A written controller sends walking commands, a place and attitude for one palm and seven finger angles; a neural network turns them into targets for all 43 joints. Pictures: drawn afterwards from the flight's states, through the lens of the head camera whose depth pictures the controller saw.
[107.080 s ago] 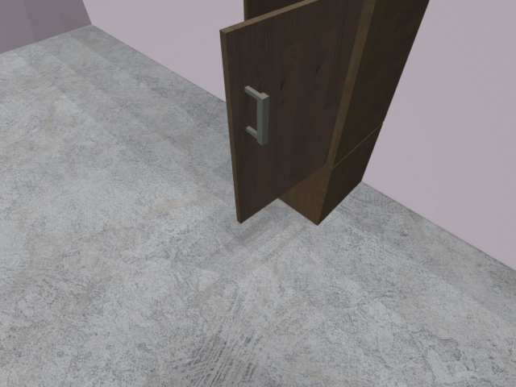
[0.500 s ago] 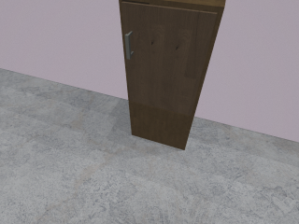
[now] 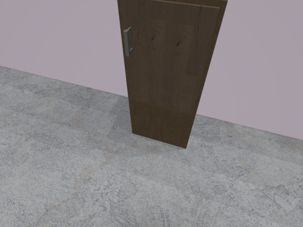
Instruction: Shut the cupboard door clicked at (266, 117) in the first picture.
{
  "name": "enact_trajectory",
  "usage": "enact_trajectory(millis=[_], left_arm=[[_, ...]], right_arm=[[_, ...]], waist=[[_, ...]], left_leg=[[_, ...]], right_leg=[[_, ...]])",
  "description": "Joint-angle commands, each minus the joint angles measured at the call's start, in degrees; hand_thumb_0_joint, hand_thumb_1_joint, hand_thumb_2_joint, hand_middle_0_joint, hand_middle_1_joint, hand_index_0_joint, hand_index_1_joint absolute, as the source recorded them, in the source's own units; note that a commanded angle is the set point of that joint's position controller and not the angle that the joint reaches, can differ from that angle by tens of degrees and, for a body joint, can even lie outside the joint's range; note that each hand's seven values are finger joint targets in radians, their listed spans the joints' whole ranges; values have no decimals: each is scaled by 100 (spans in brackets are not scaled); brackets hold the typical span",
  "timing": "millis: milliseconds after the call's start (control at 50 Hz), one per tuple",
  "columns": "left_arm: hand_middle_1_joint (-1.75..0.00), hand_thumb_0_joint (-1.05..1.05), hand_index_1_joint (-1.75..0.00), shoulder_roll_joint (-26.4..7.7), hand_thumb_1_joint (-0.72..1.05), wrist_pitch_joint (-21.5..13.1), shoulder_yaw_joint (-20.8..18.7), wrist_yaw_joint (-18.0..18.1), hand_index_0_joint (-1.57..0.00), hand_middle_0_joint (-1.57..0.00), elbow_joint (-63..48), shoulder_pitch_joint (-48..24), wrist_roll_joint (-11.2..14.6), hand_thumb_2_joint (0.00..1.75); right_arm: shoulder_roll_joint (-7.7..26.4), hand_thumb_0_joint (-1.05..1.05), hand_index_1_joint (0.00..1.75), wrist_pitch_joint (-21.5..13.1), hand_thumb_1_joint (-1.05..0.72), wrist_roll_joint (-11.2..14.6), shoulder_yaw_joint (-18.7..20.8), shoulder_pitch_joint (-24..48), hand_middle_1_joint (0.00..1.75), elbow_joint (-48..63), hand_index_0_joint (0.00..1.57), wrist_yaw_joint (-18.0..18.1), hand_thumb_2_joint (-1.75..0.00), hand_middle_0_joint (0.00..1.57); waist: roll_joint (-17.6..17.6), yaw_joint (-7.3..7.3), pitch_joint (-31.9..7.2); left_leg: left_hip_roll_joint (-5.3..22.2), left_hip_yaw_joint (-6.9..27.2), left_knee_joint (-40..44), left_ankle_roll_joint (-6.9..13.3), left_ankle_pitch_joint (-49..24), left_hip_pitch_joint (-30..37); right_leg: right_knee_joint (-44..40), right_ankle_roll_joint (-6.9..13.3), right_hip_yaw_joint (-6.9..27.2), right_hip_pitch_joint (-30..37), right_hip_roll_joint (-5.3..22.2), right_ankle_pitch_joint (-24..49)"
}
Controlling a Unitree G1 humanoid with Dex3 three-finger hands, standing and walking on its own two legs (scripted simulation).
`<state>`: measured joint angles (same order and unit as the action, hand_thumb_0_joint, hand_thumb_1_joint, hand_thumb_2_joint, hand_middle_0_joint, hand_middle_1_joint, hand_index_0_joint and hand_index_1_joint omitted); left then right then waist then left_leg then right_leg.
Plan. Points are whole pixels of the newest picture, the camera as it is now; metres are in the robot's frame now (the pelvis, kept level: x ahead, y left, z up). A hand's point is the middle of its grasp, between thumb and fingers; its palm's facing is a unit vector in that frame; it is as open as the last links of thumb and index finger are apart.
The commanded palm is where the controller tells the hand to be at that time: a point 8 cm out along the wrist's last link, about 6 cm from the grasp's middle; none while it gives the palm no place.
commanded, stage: look to check the result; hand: left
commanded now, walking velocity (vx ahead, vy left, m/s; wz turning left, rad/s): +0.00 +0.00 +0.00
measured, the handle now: (128, 41) +0.89 +0.15 +0.06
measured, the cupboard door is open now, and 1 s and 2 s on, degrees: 0 0 0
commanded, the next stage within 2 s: stand and wait in 0.14 s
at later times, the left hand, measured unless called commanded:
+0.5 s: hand out of the picture +0.04 +0.20 -0.17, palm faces -0.01 -0.97 -0.25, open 7.4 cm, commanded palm none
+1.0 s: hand out of the picture +0.04 +0.19 -0.17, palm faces -0.01 -0.97 -0.24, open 7.4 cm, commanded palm none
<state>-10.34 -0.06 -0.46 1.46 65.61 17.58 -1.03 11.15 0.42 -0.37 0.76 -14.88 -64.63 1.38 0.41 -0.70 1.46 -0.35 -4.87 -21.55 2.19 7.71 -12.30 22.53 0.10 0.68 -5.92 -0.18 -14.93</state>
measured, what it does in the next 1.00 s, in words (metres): stands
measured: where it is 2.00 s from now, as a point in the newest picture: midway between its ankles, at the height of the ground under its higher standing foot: outside the picture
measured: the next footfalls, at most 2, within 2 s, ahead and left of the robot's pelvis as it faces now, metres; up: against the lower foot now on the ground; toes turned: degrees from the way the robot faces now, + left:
none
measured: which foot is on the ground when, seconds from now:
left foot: down 0.00-1.00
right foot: down 0.00-1.00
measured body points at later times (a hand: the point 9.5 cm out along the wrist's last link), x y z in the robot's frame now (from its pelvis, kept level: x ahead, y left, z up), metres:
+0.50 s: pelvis +0.02 -0.01 +0.00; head +0.02 -0.01 +0.45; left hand +0.04 +0.25 -0.15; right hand +0.05 -0.26 -0.15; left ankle +0.05 +0.09 -0.74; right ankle -0.03 -0.12 -0.74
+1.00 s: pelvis +0.03 -0.01 +0.00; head +0.03 -0.01 +0.45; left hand +0.04 +0.24 -0.15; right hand +0.05 -0.26 -0.15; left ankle +0.05 +0.09 -0.74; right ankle -0.03 -0.12 -0.74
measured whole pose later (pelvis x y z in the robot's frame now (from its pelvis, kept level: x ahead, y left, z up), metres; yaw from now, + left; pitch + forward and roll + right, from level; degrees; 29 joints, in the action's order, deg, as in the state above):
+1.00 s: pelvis +0.03 -0.01 +0.00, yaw +0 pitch -1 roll +0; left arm -12.1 -0.3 0.0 1.3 65.6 14.1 -0.8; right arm 12.6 0.2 -0.4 -0.3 -11.6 -65.1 1.2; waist -0.1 -0.6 2.0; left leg 0.0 -4.8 -19.8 1.4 9.1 -9.4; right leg 18.1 0.6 0.8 -1.8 -0.6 -14.8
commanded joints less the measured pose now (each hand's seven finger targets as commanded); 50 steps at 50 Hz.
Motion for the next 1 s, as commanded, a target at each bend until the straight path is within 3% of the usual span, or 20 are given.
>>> enact_trajectory(millis=[0,400,980], left_arm=[[-30,0,-30,-794,90,-110,-124,47,-20,-20,-173,257,7,90],[-30,0,-30,-1098,90,-148,-146,28,-20,-20,-261,-187,24,90],[-30,0,-30,-944,90,-120,-97,46,-20,-20,-155,-68,37,90]], right_arm=[[776,0,30,-90,-90,-15,149,-127,30,201,20,57,-90,20],[1054,0,30,-131,-90,-23,113,281,30,236,20,45,-90,20],[924,0,30,-119,-90,-27,51,182,30,141,20,71,-90,20]], waist=[[-143,21,333],[-88,33,-6],[-100,23,45]], left_leg=[[686,792,450,-10,185,495],[748,760,359,-42,-658,785],[745,717,386,-58,-827,864]], right_leg=[[-688,275,471,-832,536,207],[-766,248,471,-403,614,1006],[-815,227,432,-243,619,1160]])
